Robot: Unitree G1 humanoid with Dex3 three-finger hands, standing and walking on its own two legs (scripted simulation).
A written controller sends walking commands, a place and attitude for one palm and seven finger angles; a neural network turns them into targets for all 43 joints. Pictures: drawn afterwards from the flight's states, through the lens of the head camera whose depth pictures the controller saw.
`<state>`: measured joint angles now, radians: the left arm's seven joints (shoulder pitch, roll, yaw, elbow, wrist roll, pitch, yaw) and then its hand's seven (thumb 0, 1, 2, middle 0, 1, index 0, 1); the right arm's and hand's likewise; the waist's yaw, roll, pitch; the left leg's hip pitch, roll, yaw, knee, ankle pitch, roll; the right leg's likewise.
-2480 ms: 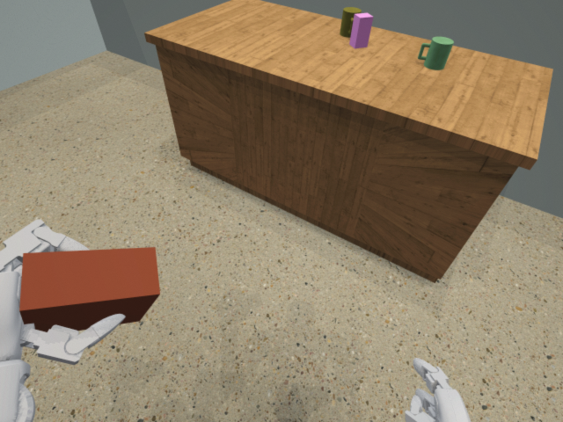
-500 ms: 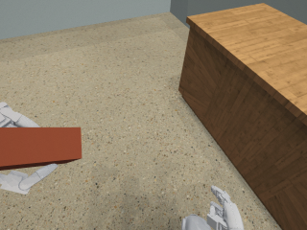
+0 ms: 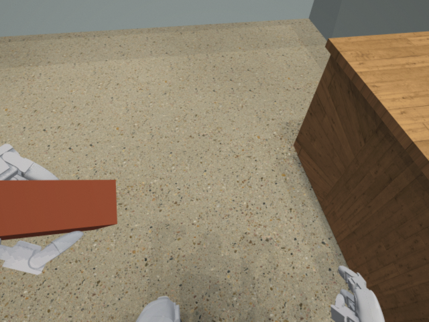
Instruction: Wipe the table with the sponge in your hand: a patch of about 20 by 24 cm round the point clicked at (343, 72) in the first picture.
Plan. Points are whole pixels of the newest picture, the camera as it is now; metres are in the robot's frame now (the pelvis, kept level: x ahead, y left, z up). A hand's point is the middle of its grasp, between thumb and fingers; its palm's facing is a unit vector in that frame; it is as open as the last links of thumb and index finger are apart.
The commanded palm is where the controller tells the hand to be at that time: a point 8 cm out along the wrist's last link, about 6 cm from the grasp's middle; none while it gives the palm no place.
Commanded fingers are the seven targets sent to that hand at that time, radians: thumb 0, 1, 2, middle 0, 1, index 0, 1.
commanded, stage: walk to a spot facing it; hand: left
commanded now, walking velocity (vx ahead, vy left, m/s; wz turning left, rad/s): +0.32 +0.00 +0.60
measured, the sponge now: (71, 209) +0.23 +0.20 +0.17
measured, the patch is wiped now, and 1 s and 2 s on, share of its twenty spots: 0.00 0.00 0.00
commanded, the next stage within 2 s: turn to face it in 0.84 s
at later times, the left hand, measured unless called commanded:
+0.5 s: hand (11, 179) +0.26 +0.28 +0.19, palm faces +0.63 -0.58 -0.52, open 9.7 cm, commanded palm +0.21 +0.29 +0.18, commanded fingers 0.00 0.10 1.30 -1.20 -1.60 -1.20 -1.60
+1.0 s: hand out of the picture +0.26 +0.35 +0.17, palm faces +0.72 -0.50 -0.48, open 9.7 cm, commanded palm +0.18 +0.34 +0.18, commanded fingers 0.00 0.10 1.30 -1.20 -1.60 -1.20 -1.60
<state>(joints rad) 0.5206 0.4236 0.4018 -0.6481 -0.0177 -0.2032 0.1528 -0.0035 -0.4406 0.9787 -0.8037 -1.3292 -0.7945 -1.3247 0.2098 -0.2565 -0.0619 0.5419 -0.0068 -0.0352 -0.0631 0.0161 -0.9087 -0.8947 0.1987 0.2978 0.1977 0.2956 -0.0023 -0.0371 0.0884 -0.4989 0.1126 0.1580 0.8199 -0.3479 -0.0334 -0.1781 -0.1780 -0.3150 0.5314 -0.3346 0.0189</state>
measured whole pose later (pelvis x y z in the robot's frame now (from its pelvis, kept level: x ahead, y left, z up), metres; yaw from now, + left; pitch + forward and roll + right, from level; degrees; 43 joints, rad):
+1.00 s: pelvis +0.18 +0.01 -0.01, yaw +30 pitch +1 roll -1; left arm 0.46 0.46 0.45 -0.58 -0.04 -0.19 0.15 0.00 -0.45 0.99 -0.80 -1.33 -0.78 -1.34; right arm 0.15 -0.17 -0.03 0.55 0.00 -0.04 -0.05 0.01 -0.91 -0.89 0.20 0.30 0.20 0.30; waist -0.03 -0.03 0.10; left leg -0.36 0.05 0.10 0.64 -0.29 0.04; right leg -0.47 -0.11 -0.11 1.14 -0.60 0.08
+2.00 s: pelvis +0.11 -0.09 +0.00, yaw +6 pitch +2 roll +3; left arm 0.44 0.36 0.31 -0.49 -0.02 -0.19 0.11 0.00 -0.45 1.00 -0.79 -1.34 -0.77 -1.35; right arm 0.19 -0.22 -0.01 0.55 -0.02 0.07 -0.01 0.02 -0.91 -0.89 0.20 0.30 0.20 0.30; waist 0.04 -0.04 -0.01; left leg -0.24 -0.02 0.06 0.48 -0.40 0.00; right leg -0.42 0.19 0.16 0.34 0.00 -0.06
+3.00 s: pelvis -0.06 -0.20 -0.02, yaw -32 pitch -1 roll +0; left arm 0.40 0.41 0.36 -0.53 -0.01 -0.19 0.13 0.00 -0.45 1.00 -0.78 -1.35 -0.76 -1.35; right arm 0.20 -0.13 0.05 0.50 0.01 -0.07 0.02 0.01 -0.90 -0.89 0.21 0.30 0.21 0.30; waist 0.05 0.05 0.12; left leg -0.31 0.25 0.20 0.66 -0.28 -0.11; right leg -0.30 -0.02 -0.10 0.65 -0.33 0.04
